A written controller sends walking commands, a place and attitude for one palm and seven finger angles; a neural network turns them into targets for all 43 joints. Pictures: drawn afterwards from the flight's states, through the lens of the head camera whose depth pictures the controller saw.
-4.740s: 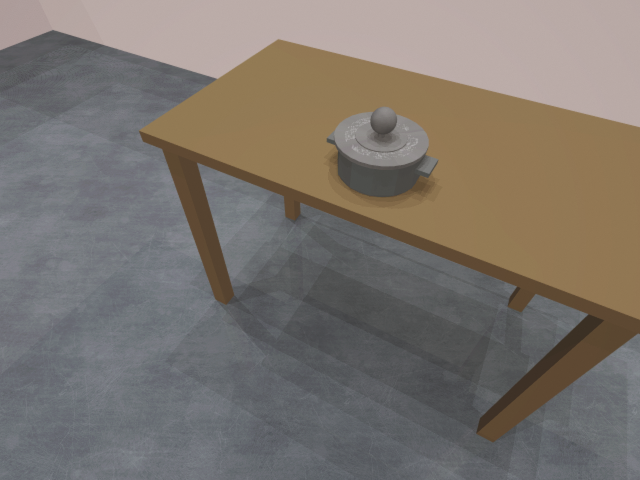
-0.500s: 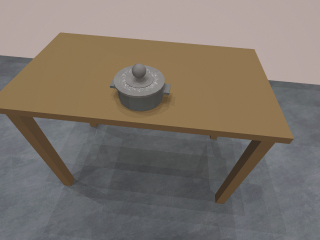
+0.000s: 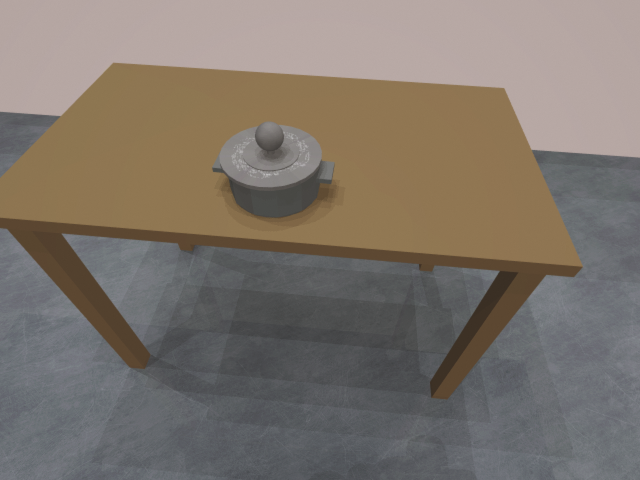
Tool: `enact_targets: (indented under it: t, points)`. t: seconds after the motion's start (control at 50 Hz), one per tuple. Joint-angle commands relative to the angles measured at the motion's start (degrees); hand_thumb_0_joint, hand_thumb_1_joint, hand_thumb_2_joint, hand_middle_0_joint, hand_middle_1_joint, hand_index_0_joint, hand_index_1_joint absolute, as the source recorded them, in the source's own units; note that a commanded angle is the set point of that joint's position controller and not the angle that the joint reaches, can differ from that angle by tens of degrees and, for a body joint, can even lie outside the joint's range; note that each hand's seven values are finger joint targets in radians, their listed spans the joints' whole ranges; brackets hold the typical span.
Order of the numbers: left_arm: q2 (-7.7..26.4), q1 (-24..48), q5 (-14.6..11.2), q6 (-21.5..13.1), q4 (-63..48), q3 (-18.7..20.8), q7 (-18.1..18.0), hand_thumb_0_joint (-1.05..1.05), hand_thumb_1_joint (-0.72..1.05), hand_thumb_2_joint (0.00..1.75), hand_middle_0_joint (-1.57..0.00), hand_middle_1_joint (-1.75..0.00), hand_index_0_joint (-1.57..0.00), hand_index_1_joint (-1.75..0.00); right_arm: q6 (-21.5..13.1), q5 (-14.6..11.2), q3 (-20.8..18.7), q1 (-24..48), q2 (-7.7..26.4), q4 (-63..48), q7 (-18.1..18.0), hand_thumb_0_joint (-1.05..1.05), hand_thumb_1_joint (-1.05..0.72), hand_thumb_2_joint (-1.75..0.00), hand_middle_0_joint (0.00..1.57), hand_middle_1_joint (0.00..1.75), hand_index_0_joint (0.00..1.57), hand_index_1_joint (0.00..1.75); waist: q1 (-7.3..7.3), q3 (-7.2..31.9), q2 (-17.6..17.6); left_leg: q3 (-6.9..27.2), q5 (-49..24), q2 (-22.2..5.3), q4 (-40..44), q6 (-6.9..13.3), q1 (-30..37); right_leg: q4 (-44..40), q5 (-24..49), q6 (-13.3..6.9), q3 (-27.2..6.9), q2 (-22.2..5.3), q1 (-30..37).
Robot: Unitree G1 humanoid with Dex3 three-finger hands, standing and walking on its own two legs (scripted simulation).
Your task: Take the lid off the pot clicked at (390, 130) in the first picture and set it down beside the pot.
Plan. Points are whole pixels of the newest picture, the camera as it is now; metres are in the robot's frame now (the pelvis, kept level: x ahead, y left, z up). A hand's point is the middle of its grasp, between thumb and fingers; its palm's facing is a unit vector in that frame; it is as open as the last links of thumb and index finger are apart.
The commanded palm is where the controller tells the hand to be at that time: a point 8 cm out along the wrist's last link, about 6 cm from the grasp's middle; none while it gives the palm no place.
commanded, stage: look again from close up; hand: left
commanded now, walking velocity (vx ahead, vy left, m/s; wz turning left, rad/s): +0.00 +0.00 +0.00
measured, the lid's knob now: (269, 136) +0.63 +0.13 +0.08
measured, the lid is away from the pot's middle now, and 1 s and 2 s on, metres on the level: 0.00 0.00 0.00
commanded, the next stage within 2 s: shuffle to correct the standing spot in 0.04 s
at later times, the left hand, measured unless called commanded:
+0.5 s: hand out of the picture +0.04 +0.17 -0.18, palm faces +0.03 -0.99 -0.16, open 7.4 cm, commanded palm none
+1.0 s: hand out of the picture +0.15 +0.18 -0.17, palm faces +0.10 -0.98 -0.19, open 7.3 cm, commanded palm none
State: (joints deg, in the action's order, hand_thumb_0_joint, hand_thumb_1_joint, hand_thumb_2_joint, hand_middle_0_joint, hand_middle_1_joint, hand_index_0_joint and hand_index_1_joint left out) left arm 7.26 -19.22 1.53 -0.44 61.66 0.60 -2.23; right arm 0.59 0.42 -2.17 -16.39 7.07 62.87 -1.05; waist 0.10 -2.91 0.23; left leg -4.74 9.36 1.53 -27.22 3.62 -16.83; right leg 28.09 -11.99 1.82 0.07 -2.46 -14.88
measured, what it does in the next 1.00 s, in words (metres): walks ahead: right foot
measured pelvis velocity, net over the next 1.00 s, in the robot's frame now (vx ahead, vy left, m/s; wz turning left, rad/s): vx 0.17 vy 0.02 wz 0.02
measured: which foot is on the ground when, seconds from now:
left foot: down 0.00-0.70, up 0.72-1.00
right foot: down 0.00-0.44, up 0.46-0.70, down 0.72-1.00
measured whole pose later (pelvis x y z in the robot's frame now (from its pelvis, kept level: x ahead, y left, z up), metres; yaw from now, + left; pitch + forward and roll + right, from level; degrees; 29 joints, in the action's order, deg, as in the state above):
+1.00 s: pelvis +0.17 +0.02 +0.00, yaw +1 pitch -1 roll +0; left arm 7.4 -19.8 1.9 -2.3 59.5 3.3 -1.5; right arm 0.4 0.5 -4.0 -11.0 11.6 56.9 0.4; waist -1.2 -4.4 -0.2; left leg -3.3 14.9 -3.8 -45.7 -1.8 -29.2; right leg 24.9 -17.0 2.0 4.8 -4.4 -7.0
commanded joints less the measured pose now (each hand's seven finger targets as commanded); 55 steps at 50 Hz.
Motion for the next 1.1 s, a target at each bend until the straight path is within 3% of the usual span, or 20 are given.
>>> enact_targets:
  t: [0.0,0.12,0.26,0.32,0.4,0.42,0.46,0.54,0.64,0.66,0.68,0.7,0.74,0.82,0.94,1.0,1.02,1.04,1.06,1.08]
  points:
    - [5.25,-4.82,-0.21,-0.57,-1.45,1.02,-0.22,0.0,0.9,0.9,-0.2,-0.3,-0.2,-0.3,-0.85,0.3,-0.86,-2.81,5.26,-2.28,-0.03,0.0,-0.9,-0.9,0.2,0.3,0.2,0.3,-0.16,-3.07,-0.41,10.5,15.74,-6.62,9.66,-1.72,-0.77,-6.62,-10.4,-3.46,-4.28,-2.6,-4.48]
    - [5.21,-4.22,-0.37,-0.9,-1.57,1.05,-0.19,0.0,0.9,0.9,-0.2,-0.3,-0.2,-0.3,-1.2,0.23,-0.66,-3.23,4.85,-2.16,-0.07,0.0,-0.9,-0.9,0.2,0.3,0.2,0.3,0.0,-1.76,0.02,9.74,11.76,-6.54,8.35,-1.78,0.87,-6.65,-7.64,-3.67,-4.73,-2.98,-3.93]
    - [6.91,-4.38,-0.14,-0.46,-2.5,2.21,0.42,0.0,0.9,0.9,-0.2,-0.3,-0.2,-0.3,-0.86,0.83,-0.75,-3.98,4.33,-2.92,0.14,0.0,-0.9,-0.9,0.2,0.3,0.2,0.3,-0.13,-4.34,-5.0,5.81,18.45,-3.23,1.77,-2.06,-1.77,-11.38,-24.37,-6.08,-10.06,-5.69,-6.55]
    - [6.89,-3.89,-0.39,-0.84,-2.75,2.74,0.7,0.0,0.9,0.9,-0.2,-0.3,-0.2,-0.3,-1.86,0.8,-0.5,-5.23,3.61,-2.88,0.12,0.0,-0.9,-0.9,0.2,0.3,0.2,0.3,0.5,-2.63,-3.12,4.71,13.33,-3.0,0.42,-1.91,0.49,-8.54,-19.33,-7.3,-9.77,-6.36,-5.08]
    - [4.88,-2.38,0.1,-0.82,-4.03,2.66,1.1,0.0,0.9,0.9,-0.2,-0.3,-0.2,-0.3,-2.38,0.81,-1.14,-7.09,6.69,-3.26,-0.08,0.0,-0.9,-0.9,0.2,0.3,0.2,0.3,0.99,-3.76,6.05,15.1,23.01,-9.94,11.07,1.43,3.32,3.43,-15.09,-4.77,-0.51,-0.07,-8.92]
    - [3.91,-1.59,0.26,-0.95,-4.52,2.52,1.27,0.0,0.9,0.9,-0.2,-0.3,-0.2,-0.3,-2.62,0.88,-1.49,-8.81,7.94,-2.87,-0.18,0.0,-0.9,-0.9,0.2,0.3,0.2,0.3,1.49,-3.93,9.64,21.37,24.14,-13.78,15.45,3.91,5.59,10.7,-12.8,-3.7,3.58,1.68,-11.67]
    - [3.68,2.64,0.43,-1.31,-6.21,2.35,1.46,0.0,0.9,0.9,-0.2,-0.3,-0.2,-0.3,-3.31,1.06,-1.6,-12.05,8.18,-2.41,-0.38,0.0,-0.9,-0.9,0.2,0.3,0.2,0.3,2.91,-4.7,8.79,27.4,13.15,-18.42,17.67,9.32,11.58,23.05,-16.55,-3.5,2.62,0.51,-20.62]
    - [2.59,5.91,-0.15,-2.23,-7.78,2.66,2.05,0.0,0.9,0.9,-0.2,-0.3,-0.2,-0.3,-4.36,1.16,-1.08,-10.28,6.97,-2.66,-0.74,0.0,-0.9,-0.9,0.2,0.3,0.2,0.3,1.77,-1.08,2.99,19.04,-5.87,-17.13,14.4,9.91,12.81,21.47,-14.25,-3.47,1.3,-2.56,-18.14]
    - [2.63,-1.82,-0.2,-2.0,-5.71,3.18,2.15,0.0,0.9,0.9,-0.2,-0.3,-0.2,-0.3,-3.88,0.83,-0.89,-6.41,6.89,-2.8,-0.63,0.0,-0.9,-0.9,0.2,0.3,0.2,0.3,-3.09,1.61,1.33,9.49,3.09,-10.93,7.2,4.81,0.32,0.29,-2.0,-2.83,5.27,0.44,5.49]
    - [4.83,-5.92,-0.03,-2.34,-4.32,3.64,1.68,0.0,0.9,0.9,-0.2,-0.3,-0.2,-0.3,-3.95,0.48,-0.66,-5.93,5.81,-2.83,-0.41,0.0,-0.9,-0.9,0.2,0.3,0.2,0.3,-4.83,2.55,-4.13,5.43,8.0,-7.0,-0.45,2.32,-6.77,-4.14,-1.66,-4.06,0.1,-2.94,14.8]
    - [10.05,-11.1,0.16,-2.81,-3.27,4.79,1.01,0.0,0.9,0.9,-0.2,-0.3,-0.2,-0.3,-3.91,0.21,-0.51,-5.46,3.72,-4.49,-0.07,0.0,-0.9,-0.9,0.2,0.3,0.2,0.3,-6.11,3.32,-16.8,-0.23,17.33,-0.6,-13.75,-0.93,-19.85,-10.8,-3.18,-9.56,-19.87,-16.46,24.15]
    - [12.8,-14.19,-0.3,-2.77,-2.75,5.37,0.61,0.0,0.9,0.9,-0.2,-0.3,-0.2,-0.3,-3.52,0.91,-1.16,-2.97,6.21,-6.21,0.02,0.0,-0.9,-0.9,0.2,0.3,0.2,0.3,-6.8,2.64,-16.07,0.71,25.21,-0.93,-26.8,-2.51,-25.23,-15.12,0.58,-15.85,-29.75,-24.73,23.95]
    - [10.5,-10.53,-0.47,-3.06,-4.03,5.2,0.0,0.0,0.9,0.9,-0.2,-0.3,-0.2,-0.3,-3.06,0.88,-1.78,-1.81,5.7,-6.48,0.17,0.0,-0.9,-0.9,0.2,0.3,0.2,0.3,-4.5,1.38,-5.68,4.99,20.26,-3.9,-35.26,-2.95,-25.7,-13.59,4.27,-17.7,-24.27,-22.78,18.9]
    - [7.42,-2.34,-0.15,-3.54,-5.65,4.22,-0.02,0.0,0.9,0.9,-0.2,-0.3,-0.2,-0.3,-1.22,0.72,-1.61,-1.67,4.29,-6.1,1.34,0.0,-0.9,-0.9,0.2,0.3,0.2,0.3,-0.42,-0.46,-9.31,4.12,10.17,-5.83,-31.77,-4.83,-18.71,-13.54,14.55,-13.37,-7.66,-15.64,8.07]
    - [11.87,-1.97,0.19,-2.98,-5.48,5.21,0.22,0.0,0.9,0.9,-0.2,-0.3,-0.2,-0.3,-0.77,0.14,-1.44,4.06,4.55,-9.07,2.05,0.0,-0.9,-0.9,0.2,0.3,0.2,0.3,-1.78,0.39,-10.11,-0.39,4.59,-3.9,-15.83,-5.94,-10.94,-9.02,23.41,-9.74,-1.71,-13.99,7.78]
    - [11.83,-0.02,0.48,-1.54,-5.8,4.83,0.01,0.0,0.9,0.9,-0.2,-0.3,-0.2,-0.3,-1.49,0.14,-1.19,2.28,4.69,-8.43,1.48,0.0,-0.9,-0.9,0.2,0.3,0.2,0.3,-0.15,0.58,-9.97,-1.96,-1.9,-1.94,-3.56,-5.7,1.45,-1.99,22.99,-6.36,0.72,-11.1,4.02]
    - [11.04,-0.28,0.37,-1.04,-5.81,4.44,-0.11,0.0,0.9,0.9,-0.2,-0.3,-0.2,-0.3,-1.85,0.26,-1.55,-0.61,6.56,-7.63,1.13,0.0,-0.9,-0.9,0.2,0.3,0.2,0.3,1.03,3.21,-5.81,-0.59,-9.16,-3.38,0.83,-5.16,8.96,4.06,18.4,-4.63,1.66,-8.97,2.34]
    - [10.27,-1.78,-0.07,-0.69,-6.02,4.04,-0.07,0.0,0.9,0.9,-0.2,-0.3,-0.2,-0.3,-2.24,0.29,-2.58,-3.28,10.92,-7.43,0.83,0.0,-0.9,-0.9,0.2,0.3,0.2,0.3,1.54,8.68,1.84,7.1,-25.58,-11.17,-0.45,-2.05,18.96,11.55,5.54,-1.71,4.77,-4.74,-3.54]
    - [7.59,-3.8,-0.82,0.01,-6.01,3.41,-0.3,0.0,0.9,0.9,-0.2,-0.3,-0.2,-0.3,-2.05,0.42,-3.53,-5.26,15.7,-7.72,0.37,0.0,-0.9,-0.9,0.2,0.3,0.2,0.3,2.02,10.35,13.2,19.4,-44.48,-22.75,3.03,4.82,20.06,22.19,-22.83,0.16,4.91,0.18,-8.18]
    - [7.51,-4.52,-0.96,0.63,-5.81,3.24,-0.82,0.0,0.9,0.9,-0.2,-0.3,-0.2,-0.3,-1.07,0.34,-3.3,-4.8,15.86,-7.84,-0.01,0.0,-0.9,-0.9,0.2,0.3,0.2,0.3,2.55,10.43,11.84,16.63,-41.54,-23.11,6.77,7.57,11.75,29.85,-27.94,-1.1,-0.18,1.03,-2.66]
